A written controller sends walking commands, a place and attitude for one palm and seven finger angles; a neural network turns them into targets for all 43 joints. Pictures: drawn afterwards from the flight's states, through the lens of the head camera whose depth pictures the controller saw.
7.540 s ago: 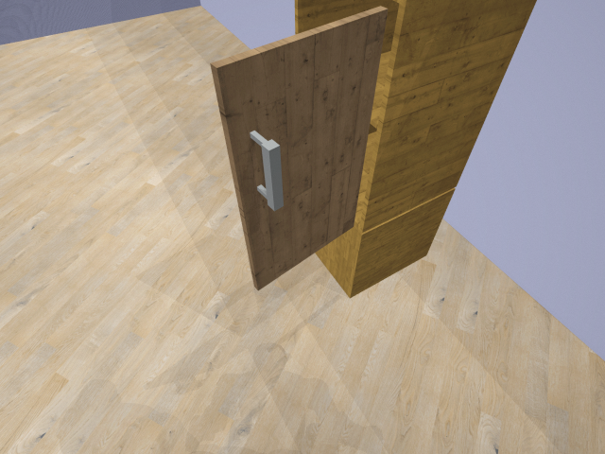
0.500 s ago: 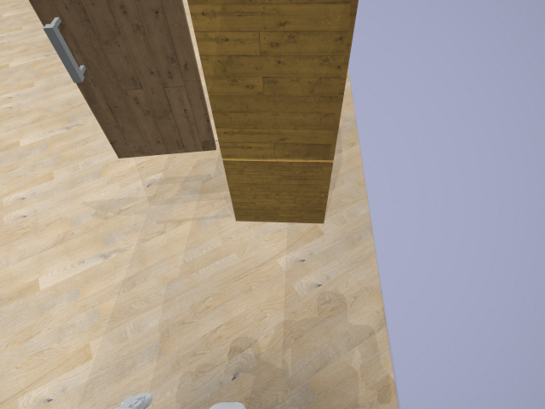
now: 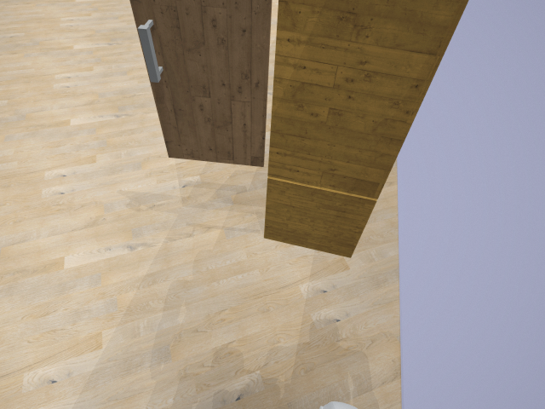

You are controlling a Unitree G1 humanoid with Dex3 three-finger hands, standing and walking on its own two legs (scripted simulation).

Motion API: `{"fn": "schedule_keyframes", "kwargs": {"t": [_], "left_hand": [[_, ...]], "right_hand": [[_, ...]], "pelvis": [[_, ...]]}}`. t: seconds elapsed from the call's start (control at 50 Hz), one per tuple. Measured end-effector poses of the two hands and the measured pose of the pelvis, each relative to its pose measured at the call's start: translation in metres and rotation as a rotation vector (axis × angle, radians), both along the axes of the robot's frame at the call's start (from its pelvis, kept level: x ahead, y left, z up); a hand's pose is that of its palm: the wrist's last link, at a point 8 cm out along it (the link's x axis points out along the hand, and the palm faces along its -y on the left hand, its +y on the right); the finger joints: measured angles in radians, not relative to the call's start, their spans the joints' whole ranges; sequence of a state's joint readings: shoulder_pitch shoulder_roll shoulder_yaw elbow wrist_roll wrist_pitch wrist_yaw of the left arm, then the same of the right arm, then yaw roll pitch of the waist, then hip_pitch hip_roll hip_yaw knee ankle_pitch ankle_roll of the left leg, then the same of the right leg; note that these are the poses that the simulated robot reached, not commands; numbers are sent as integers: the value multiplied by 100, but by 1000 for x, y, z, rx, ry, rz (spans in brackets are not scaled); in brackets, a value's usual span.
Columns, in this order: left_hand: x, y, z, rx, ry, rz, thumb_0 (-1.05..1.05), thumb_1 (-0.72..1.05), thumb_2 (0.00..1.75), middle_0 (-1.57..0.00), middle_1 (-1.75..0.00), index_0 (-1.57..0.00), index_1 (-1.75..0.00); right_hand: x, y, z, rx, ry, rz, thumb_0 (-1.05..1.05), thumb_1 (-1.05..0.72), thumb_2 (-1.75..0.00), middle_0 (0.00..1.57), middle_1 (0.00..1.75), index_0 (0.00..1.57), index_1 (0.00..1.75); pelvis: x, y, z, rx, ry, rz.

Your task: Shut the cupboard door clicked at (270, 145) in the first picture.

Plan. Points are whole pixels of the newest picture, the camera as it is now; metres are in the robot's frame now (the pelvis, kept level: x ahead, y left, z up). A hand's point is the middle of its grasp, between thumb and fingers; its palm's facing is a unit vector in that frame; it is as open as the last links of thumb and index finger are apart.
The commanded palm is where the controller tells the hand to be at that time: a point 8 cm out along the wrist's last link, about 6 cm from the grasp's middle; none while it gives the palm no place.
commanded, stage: take the last steps up to it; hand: left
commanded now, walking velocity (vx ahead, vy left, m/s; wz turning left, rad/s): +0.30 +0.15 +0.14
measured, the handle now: (152, 51) +0.91 +0.39 +0.05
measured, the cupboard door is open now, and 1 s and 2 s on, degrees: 98 98 98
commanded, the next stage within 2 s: come to a stop and stand still in 1.06 s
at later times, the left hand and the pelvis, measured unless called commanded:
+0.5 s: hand (164, 391) +0.17 +0.19 -0.16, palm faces +0.16 -0.96 -0.22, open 7.1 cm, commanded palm none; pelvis +0.15 +0.00 +0.01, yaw +6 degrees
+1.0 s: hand (148, 270) +0.39 +0.29 -0.16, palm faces +0.10 -0.97 -0.22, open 7.3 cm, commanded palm none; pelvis +0.32 +0.10 -0.01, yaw +3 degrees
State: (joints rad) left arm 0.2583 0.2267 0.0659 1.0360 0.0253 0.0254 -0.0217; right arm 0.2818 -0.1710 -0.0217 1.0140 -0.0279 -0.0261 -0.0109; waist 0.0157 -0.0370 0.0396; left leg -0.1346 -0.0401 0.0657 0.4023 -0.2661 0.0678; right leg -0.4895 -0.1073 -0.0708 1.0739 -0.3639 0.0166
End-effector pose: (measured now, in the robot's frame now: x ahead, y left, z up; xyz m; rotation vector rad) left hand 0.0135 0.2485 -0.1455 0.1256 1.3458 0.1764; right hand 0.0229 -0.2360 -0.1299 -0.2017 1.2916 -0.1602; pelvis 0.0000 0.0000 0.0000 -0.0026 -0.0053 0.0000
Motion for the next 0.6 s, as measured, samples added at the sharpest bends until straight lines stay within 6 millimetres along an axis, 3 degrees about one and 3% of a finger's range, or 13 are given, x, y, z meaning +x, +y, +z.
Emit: {"fn": "schedule_keyframes", "kwargs": {"t": [0.18, 0.24, 0.3, 0.38, 0.46, 0.6], "left_hand": [[117, -18, 14, 12, -156, -75, 0, 91, 90, -20, -30, -20, -30], [158, -30, 12, 22, -222, -97, 0, 91, 90, -20, -30, -20, -30], [177, -37, 12, 27, -280, -63, 0, 91, 90, -20, -30, -20, -30], [168, -39, 16, 21, -233, 7, 0, 92, 90, -20, -30, -20, -30], [153, -20, 19, 51, -155, 73, -2, 96, 90, -20, -30, -21, -30], [120, 6, 10, 7, 41, 145, -1, 94, 90, -20, -30, -20, -30]], "right_hand": [[-27, 15, -18, 85, 186, -73, 1, -91, -90, 20, 30, 20, 30], [-26, 12, -30, 108, 240, -92, 1, -91, -90, 20, 30, 20, 30], [-9, 4, -37, 112, 278, -72, 1, -91, -90, 20, 30, 20, 30], [48, -8, -28, 87, 235, -35, 1, -91, -90, 20, 30, 20, 30], [120, -8, -15, 66, 124, 9, 1, -91, -90, 20, 30, 20, 30], [248, 26, -2, 53, -46, 127, 1, -91, -90, 20, 30, 19, 29]], "pelvis": [[50, -5, -3, 22, -6, 6], [73, -14, -13, 33, -11, 16], [90, -18, -18, 22, -31, 58], [113, -17, -7, 18, -24, 79], [137, -11, 3, 17, -3, 92], [186, 24, 4, 14, 8, 105]]}}
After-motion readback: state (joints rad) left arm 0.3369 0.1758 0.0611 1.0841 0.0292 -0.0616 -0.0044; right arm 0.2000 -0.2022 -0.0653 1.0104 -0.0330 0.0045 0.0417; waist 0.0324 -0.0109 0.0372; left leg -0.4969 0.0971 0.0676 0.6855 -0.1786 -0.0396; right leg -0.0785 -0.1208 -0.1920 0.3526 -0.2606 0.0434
